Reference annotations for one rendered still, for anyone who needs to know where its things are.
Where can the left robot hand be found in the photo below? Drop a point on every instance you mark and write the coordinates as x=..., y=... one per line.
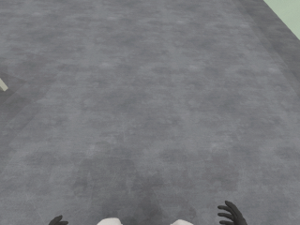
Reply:
x=56, y=221

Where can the right robot hand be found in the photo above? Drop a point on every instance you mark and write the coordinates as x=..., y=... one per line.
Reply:
x=235, y=215

